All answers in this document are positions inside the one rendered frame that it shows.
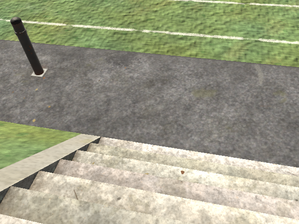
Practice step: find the stairs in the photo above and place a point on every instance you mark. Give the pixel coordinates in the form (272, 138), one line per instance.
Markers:
(125, 182)

